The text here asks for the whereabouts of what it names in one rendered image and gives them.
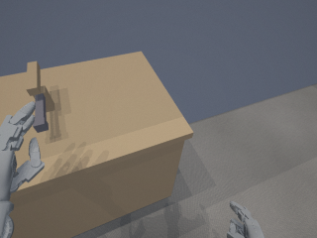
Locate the right robot hand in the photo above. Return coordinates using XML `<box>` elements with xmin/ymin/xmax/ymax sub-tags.
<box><xmin>227</xmin><ymin>201</ymin><xmax>264</xmax><ymax>238</ymax></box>

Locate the robot left forearm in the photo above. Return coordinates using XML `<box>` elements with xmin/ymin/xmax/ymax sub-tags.
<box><xmin>0</xmin><ymin>200</ymin><xmax>15</xmax><ymax>238</ymax></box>

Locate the counter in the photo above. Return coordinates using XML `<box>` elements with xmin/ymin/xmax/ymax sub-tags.
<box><xmin>0</xmin><ymin>51</ymin><xmax>194</xmax><ymax>238</ymax></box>

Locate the tap lever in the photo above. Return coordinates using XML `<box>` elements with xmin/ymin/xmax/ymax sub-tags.
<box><xmin>33</xmin><ymin>93</ymin><xmax>49</xmax><ymax>133</ymax></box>

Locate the left robot hand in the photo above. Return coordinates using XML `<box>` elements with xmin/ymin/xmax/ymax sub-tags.
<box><xmin>0</xmin><ymin>101</ymin><xmax>45</xmax><ymax>201</ymax></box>

